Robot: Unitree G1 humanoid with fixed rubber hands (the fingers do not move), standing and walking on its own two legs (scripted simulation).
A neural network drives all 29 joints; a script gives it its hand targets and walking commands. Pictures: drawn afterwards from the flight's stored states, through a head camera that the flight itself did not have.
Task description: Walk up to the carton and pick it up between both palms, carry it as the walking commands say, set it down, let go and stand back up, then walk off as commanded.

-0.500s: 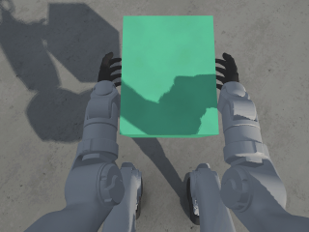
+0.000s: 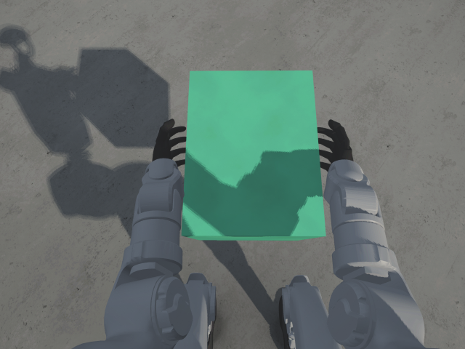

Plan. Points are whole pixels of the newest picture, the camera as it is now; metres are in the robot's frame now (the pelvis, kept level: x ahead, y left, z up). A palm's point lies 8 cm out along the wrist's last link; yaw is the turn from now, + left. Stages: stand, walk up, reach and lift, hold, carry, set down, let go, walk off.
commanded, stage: reach and lift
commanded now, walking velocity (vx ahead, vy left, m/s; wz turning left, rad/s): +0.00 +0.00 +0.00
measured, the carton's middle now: (249, 164) +0.47 +0.00 -0.11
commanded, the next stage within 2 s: none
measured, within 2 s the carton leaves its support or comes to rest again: neither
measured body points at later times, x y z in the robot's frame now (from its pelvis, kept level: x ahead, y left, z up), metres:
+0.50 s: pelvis +0.02 +0.00 +0.07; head +0.17 +0.00 +0.49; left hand +0.43 +0.15 +0.03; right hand +0.42 -0.16 +0.04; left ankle +0.09 +0.14 -0.58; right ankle +0.07 -0.15 -0.58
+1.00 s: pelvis +0.04 -0.01 +0.13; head +0.16 +0.00 +0.57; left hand +0.41 +0.16 +0.10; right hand +0.41 -0.16 +0.11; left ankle +0.09 +0.14 -0.58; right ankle +0.07 -0.15 -0.58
